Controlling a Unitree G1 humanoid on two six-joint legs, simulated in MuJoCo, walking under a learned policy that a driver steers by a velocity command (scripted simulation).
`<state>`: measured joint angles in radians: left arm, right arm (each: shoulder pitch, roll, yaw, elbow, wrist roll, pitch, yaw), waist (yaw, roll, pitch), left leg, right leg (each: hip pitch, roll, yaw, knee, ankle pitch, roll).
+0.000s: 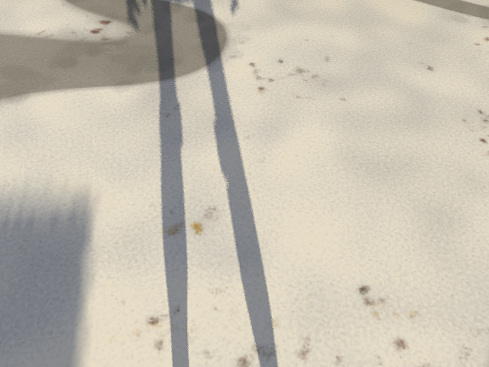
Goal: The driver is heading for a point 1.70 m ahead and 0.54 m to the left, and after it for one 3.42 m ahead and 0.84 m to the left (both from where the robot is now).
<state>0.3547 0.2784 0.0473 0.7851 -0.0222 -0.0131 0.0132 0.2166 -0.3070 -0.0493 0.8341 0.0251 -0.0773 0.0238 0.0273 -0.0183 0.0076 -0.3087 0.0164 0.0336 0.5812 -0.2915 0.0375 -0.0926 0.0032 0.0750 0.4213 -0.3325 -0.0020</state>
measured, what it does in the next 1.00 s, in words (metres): walks ahead: left foot, then right foot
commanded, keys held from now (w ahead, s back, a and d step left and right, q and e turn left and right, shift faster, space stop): w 1.00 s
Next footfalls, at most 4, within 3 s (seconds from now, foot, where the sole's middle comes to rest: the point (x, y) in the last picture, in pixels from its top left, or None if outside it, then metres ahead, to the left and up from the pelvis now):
0.02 left None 0.07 0.11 -0.77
0.52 right None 0.44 -0.09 -0.77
1.04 left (199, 296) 0.72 0.16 -0.77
1.58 right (272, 221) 1.01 -0.06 -0.77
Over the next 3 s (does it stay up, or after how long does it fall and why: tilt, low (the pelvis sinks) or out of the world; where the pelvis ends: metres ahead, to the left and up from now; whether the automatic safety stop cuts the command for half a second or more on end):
stays up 0.87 0.09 0.00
